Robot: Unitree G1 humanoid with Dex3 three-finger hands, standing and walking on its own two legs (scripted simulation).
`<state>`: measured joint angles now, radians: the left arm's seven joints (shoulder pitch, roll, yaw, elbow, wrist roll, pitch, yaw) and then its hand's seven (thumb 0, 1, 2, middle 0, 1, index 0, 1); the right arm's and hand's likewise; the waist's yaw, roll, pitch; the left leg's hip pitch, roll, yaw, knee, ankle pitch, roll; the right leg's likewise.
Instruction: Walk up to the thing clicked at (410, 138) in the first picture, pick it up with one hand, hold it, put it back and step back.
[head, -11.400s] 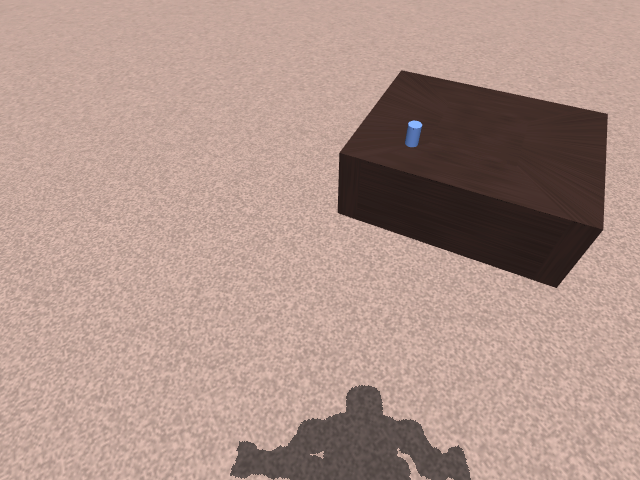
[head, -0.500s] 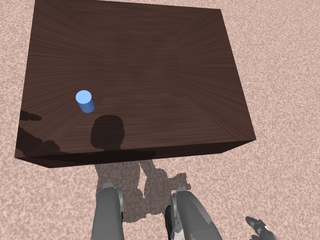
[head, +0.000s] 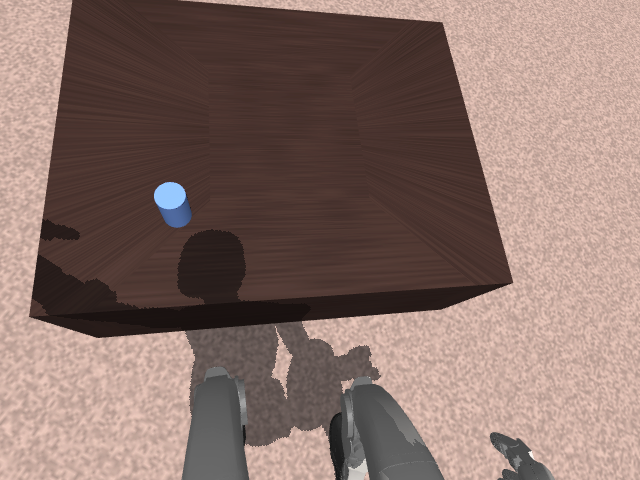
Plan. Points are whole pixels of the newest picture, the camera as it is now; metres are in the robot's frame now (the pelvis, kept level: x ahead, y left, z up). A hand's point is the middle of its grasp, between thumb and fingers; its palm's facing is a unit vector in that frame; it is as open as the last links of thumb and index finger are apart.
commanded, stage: go down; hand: left
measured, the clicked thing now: (174, 205) +0.54 +0.21 -0.27
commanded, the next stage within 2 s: none
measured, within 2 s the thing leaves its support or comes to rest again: neither
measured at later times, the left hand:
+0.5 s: hand out of the picture +0.44 +0.40 +0.04, palm faces +0.19 -0.98 -0.03, open 17.1 cm
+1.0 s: hand out of the picture +0.44 +0.40 +0.05, palm faces +0.20 -0.98 -0.01, open 17.0 cm
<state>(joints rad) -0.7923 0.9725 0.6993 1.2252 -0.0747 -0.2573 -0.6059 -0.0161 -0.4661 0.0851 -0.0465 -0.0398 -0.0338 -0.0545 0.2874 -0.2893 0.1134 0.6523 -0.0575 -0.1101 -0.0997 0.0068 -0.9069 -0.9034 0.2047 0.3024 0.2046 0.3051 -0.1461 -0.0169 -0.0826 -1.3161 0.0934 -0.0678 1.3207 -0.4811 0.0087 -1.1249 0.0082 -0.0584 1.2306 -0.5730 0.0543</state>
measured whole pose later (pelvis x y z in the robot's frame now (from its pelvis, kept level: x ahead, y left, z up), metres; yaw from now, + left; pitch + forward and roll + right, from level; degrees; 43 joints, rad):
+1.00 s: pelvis -0.01 +0.00 -0.02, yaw +0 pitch +28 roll -8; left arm -0.84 0.99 0.75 1.19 -0.11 -0.30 -0.64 -0.02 -0.42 0.08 -0.03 -0.05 -0.03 -0.05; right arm 0.26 -0.29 0.13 0.66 -0.05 -0.10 -0.10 0.01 -0.91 -0.90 0.21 0.30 0.21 0.30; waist -0.16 -0.02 -0.08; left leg -1.40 0.09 -0.08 1.39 -0.50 0.00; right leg -1.21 0.01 -0.06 1.31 -0.60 0.05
